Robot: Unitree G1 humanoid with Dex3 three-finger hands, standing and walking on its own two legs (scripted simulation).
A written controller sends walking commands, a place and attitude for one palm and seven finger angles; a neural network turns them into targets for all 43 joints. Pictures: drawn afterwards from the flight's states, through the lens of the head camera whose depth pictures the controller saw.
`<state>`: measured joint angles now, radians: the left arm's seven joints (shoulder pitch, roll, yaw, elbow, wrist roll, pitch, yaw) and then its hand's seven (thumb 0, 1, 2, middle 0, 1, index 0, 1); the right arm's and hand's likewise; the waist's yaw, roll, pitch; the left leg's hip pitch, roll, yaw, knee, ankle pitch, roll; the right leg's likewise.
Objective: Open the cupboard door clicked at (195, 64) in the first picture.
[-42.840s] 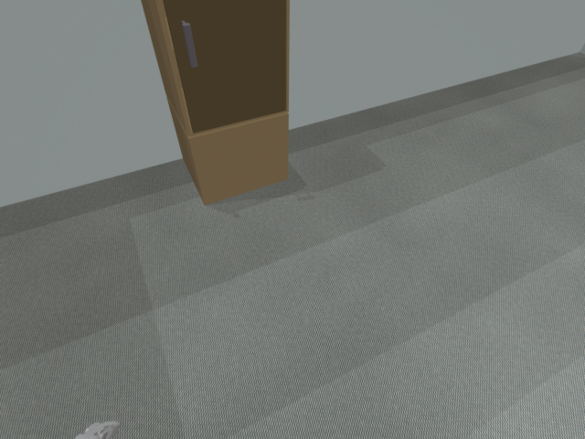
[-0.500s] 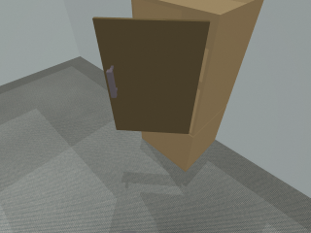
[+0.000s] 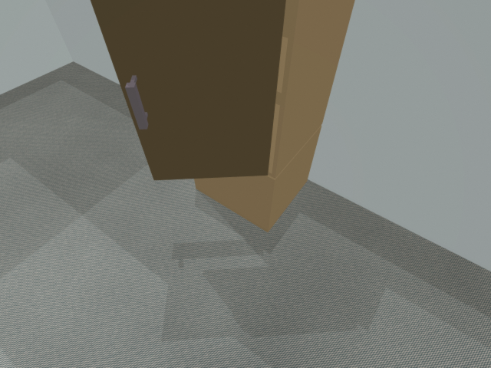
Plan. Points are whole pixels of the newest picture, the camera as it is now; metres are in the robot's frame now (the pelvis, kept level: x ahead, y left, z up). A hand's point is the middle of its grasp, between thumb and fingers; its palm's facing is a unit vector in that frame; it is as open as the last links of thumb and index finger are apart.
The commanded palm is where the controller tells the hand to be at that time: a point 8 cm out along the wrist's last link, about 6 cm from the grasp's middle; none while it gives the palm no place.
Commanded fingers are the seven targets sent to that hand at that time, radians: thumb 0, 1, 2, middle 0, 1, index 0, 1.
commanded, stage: come to a stop and stand still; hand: left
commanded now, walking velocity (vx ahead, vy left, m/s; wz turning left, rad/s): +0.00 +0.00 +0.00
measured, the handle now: (138, 102) +0.74 +0.29 +0.00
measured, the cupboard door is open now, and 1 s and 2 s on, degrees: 39 39 39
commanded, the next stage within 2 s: look again from close up in 0.72 s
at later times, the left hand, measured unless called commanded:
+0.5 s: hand out of the picture +0.02 +0.15 -0.17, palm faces +0.01 -0.99 -0.15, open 7.4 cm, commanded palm none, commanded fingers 0.00 0.90 0.90 -0.20 -0.30 -0.20 -0.30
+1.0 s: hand out of the picture +0.03 +0.14 -0.17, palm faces +0.00 -0.99 -0.17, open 7.4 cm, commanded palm none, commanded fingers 0.00 0.90 0.90 -0.20 -0.30 -0.20 -0.30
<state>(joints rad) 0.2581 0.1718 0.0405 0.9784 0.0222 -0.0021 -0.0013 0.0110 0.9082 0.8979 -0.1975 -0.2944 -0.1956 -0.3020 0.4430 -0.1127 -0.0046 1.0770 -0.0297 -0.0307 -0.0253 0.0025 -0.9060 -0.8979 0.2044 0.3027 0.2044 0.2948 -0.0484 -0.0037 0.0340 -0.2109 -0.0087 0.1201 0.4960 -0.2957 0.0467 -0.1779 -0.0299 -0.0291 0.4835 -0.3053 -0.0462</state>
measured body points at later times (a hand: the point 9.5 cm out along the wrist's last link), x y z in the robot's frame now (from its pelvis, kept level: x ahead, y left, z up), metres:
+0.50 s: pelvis +0.03 +0.00 +0.00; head +0.04 +0.00 +0.45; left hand +0.02 +0.20 -0.16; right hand +0.07 -0.24 -0.15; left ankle +0.06 +0.10 -0.74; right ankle -0.01 -0.11 -0.74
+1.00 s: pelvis +0.04 -0.02 +0.01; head +0.05 -0.02 +0.46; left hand +0.03 +0.19 -0.15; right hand +0.02 -0.23 -0.16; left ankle +0.06 +0.10 -0.74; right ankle -0.01 -0.11 -0.74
